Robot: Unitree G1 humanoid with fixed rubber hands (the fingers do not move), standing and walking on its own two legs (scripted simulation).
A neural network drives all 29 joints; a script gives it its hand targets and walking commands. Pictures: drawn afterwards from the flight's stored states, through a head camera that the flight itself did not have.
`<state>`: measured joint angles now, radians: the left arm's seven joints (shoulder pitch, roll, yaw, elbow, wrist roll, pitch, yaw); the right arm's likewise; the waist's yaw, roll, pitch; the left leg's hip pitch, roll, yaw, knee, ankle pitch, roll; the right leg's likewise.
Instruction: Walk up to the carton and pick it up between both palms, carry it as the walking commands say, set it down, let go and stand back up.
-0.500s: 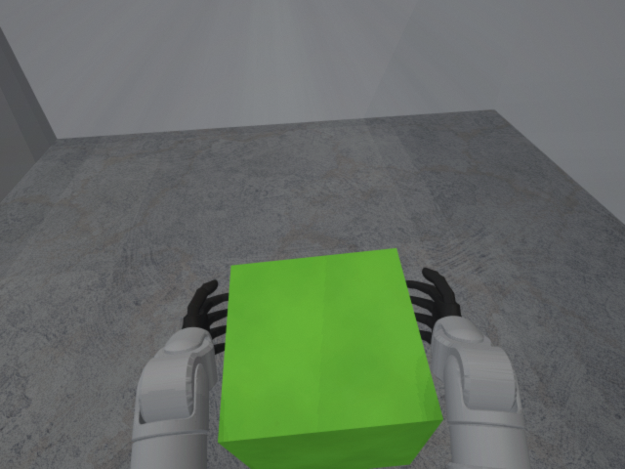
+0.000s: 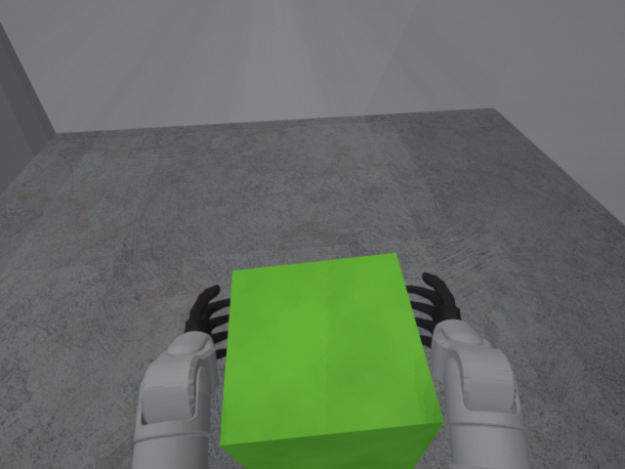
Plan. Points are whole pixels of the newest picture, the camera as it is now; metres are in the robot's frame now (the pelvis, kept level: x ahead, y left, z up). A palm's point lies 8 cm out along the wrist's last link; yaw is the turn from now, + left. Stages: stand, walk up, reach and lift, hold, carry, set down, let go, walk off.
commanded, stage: carry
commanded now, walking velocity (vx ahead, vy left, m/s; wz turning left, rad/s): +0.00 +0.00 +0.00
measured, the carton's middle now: (327, 376) +0.27 -0.01 -0.01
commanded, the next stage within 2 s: hold in 0.54 s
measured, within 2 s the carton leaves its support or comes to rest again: neither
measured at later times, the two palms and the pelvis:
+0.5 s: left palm (200, 347) +0.27 +0.15 +0.07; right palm (447, 339) +0.27 -0.15 +0.07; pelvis -0.01 +0.00 +0.00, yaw +0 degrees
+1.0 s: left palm (193, 332) +0.31 +0.17 +0.05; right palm (423, 315) +0.30 -0.13 +0.08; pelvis +0.01 +0.03 +0.01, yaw -8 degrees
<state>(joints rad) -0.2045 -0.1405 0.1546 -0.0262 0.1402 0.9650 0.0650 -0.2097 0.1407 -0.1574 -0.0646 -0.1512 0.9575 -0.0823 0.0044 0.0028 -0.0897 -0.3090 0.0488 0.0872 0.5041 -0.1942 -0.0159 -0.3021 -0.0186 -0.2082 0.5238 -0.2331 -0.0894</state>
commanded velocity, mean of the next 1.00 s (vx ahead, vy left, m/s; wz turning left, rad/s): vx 0.00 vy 0.00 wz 0.00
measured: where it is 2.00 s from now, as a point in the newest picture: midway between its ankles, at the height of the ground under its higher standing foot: outside the picture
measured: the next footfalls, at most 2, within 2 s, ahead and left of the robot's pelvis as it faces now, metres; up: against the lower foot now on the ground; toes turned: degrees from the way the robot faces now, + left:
none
